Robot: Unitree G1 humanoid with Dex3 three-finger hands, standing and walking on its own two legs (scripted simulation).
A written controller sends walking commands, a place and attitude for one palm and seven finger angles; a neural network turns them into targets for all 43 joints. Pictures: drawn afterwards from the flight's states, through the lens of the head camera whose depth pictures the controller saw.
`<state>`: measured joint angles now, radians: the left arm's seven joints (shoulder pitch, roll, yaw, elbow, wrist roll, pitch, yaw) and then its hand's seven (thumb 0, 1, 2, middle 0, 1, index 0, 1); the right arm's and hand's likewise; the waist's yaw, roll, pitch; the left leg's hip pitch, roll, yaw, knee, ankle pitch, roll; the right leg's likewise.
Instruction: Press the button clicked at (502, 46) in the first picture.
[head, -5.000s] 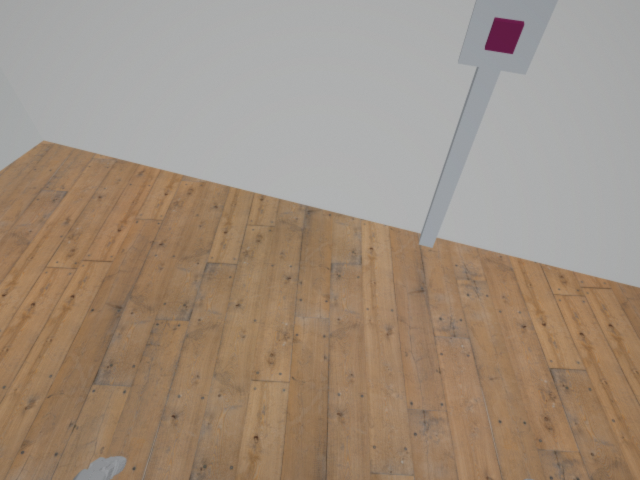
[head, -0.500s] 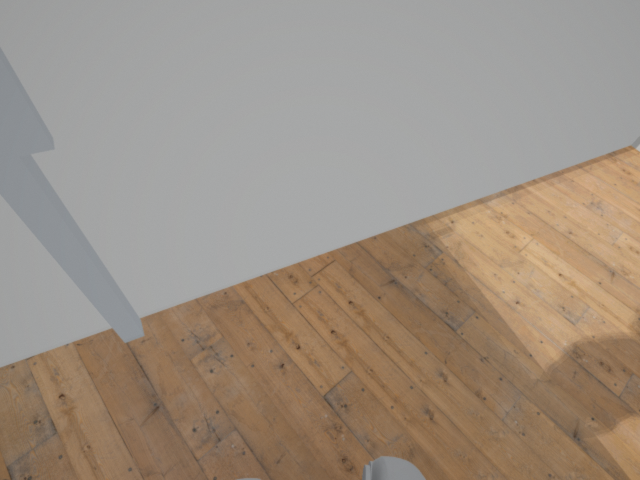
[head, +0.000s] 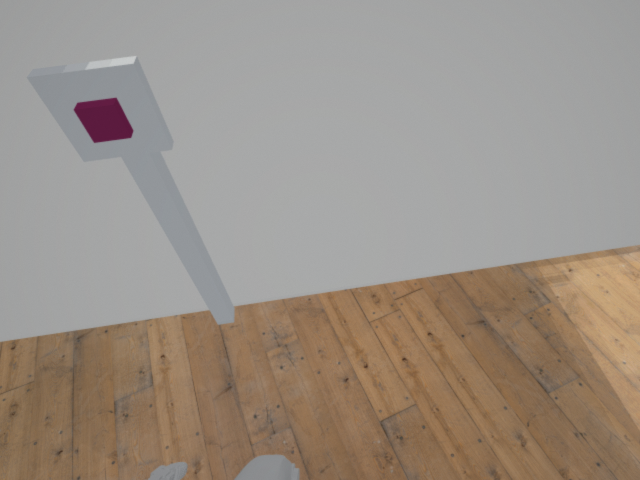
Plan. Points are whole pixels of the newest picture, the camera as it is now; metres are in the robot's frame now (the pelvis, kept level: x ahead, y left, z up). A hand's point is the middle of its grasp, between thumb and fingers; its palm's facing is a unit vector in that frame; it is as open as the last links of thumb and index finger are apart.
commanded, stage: turn to face it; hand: left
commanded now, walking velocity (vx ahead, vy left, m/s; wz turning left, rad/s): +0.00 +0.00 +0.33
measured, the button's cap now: (105, 119) +0.69 +0.42 +0.10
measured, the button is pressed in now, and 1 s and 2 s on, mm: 0 0 0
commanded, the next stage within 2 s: take the last steps up to it in 0.16 s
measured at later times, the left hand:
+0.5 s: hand out of the picture -0.06 +0.25 -0.18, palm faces +0.23 -0.95 -0.21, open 7.4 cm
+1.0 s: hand out of the picture +0.15 +0.25 -0.16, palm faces +0.28 -0.93 -0.23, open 7.2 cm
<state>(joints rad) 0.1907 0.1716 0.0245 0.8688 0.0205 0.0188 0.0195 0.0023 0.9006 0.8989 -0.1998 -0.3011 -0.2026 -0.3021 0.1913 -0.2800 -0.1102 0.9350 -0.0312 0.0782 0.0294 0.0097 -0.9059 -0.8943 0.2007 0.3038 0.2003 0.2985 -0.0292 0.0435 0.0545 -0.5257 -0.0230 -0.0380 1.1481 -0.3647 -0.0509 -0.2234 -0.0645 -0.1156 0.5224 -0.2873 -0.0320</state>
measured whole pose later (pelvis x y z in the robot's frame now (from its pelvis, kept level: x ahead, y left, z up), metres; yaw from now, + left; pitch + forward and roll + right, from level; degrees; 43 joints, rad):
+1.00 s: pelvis +0.13 +0.05 +0.00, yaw +14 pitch -2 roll +0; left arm 0.23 0.15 0.05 1.02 0.02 -0.06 0.02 -0.01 0.94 0.90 -0.20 -0.30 -0.20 -0.30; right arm 0.38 -0.16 -0.06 1.13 -0.03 0.01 0.01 0.01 -0.91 -0.89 0.20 0.30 0.20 0.30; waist -0.02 0.03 0.03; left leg -0.43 0.07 0.04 1.09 -0.33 0.00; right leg -0.19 -0.05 -0.17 0.47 -0.24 -0.02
